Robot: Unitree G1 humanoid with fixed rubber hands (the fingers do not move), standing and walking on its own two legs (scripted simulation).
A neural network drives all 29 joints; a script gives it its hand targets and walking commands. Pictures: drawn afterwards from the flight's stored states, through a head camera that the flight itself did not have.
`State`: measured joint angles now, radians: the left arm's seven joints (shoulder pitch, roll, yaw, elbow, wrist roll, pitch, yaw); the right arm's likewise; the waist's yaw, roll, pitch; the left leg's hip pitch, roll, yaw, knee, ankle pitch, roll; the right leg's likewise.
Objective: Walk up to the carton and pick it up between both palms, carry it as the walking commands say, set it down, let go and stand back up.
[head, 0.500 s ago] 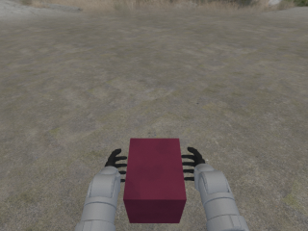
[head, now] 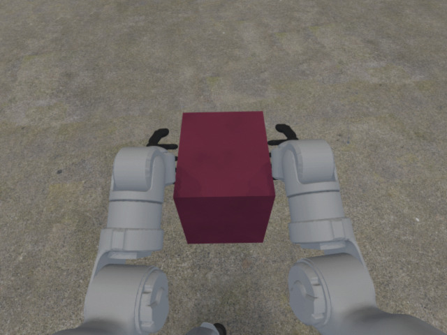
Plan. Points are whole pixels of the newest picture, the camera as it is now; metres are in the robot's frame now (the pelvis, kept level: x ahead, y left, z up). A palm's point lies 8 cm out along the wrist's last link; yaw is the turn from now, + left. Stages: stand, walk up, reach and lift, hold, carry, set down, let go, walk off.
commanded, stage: carry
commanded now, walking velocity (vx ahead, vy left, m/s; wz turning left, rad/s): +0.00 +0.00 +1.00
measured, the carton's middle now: (224, 179) +0.41 +0.02 +0.02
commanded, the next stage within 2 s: none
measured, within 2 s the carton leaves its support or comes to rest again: neither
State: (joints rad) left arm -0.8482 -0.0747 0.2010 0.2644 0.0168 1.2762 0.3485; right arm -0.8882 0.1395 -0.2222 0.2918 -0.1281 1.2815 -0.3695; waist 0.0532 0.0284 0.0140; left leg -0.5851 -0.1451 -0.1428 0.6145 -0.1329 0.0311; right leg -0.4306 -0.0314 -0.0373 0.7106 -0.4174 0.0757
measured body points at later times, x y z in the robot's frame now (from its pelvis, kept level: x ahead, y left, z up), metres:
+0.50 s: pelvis -0.04 -0.02 +0.00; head +0.04 -0.01 +0.44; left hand +0.26 +0.27 +0.10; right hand +0.37 +0.06 +0.09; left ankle +0.02 +0.10 -0.71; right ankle +0.02 -0.11 -0.72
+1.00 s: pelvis -0.07 -0.04 +0.01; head -0.10 -0.06 +0.46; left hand +0.18 +0.24 +0.17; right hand +0.30 +0.04 +0.16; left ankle +0.00 +0.10 -0.72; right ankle +0.01 -0.12 -0.71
